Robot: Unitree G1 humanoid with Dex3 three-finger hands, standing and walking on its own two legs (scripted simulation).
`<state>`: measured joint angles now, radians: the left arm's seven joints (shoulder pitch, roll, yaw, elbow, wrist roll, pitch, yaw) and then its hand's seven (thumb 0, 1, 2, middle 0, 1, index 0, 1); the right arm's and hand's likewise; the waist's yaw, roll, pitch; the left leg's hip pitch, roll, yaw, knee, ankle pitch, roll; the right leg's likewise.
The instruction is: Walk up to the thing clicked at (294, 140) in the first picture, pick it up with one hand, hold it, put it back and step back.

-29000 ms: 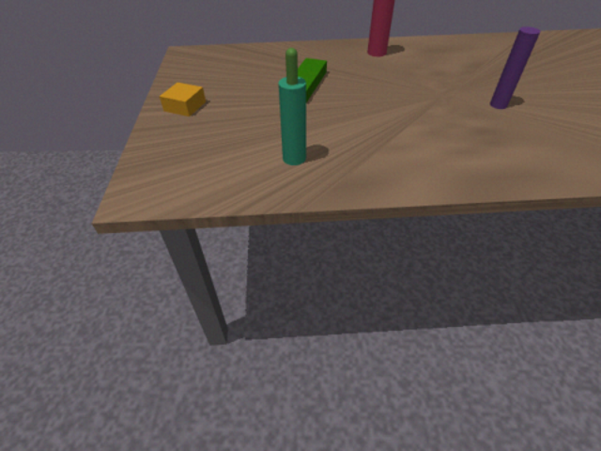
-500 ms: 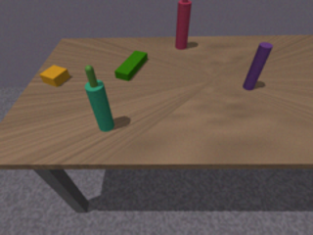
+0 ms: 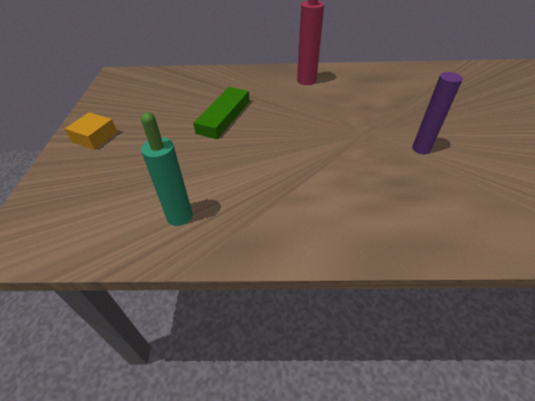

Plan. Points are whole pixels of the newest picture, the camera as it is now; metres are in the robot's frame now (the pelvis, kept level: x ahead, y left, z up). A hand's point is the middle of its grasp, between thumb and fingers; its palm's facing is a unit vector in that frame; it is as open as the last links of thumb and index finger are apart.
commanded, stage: stand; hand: left
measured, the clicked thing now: (165, 172) +0.51 +0.20 +0.07
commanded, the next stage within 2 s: step back in 0.26 s
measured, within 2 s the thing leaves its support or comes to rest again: neither
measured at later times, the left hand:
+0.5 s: hand out of the picture +0.07 +0.29 -0.17, palm faces -0.01 -0.92 -0.39, open 7.3 cm
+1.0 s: hand out of the picture -0.01 +0.29 -0.18, palm faces -0.10 -0.91 -0.40, open 7.3 cm
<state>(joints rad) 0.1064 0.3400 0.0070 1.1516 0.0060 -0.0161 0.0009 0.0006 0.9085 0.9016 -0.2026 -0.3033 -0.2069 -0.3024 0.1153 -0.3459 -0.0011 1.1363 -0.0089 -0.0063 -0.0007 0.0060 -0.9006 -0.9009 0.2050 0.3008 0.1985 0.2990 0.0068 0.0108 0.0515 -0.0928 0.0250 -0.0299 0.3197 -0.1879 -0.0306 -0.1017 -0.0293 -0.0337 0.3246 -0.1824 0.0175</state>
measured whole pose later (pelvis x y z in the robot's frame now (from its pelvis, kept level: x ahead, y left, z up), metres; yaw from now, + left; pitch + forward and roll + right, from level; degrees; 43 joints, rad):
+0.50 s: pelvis -0.04 +0.02 -0.02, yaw +0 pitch -2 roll +0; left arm 0.05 0.38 0.06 1.00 0.01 0.03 0.01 0.00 0.91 0.90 -0.20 -0.30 -0.21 -0.30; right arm 0.08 -0.41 -0.05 1.01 0.00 0.05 0.01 0.00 -0.90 -0.90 0.20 0.30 0.20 0.30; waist 0.00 0.00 0.17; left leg -0.32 -0.03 -0.03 0.76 -0.42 0.04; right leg -0.28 -0.06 -0.02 0.55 -0.23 0.02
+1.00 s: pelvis -0.13 +0.03 -0.03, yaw -4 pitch -3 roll -2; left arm 0.12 0.35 0.07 0.89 0.02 0.03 0.01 0.00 0.91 0.90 -0.20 -0.30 -0.21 -0.30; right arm 0.10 -0.38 -0.05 0.88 0.00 0.05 -0.02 0.01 -0.90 -0.90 0.21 0.30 0.20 0.30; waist -0.02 0.06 0.22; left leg -0.38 0.05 0.00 0.75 -0.32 0.02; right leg -0.24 0.07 0.03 0.66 -0.36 -0.02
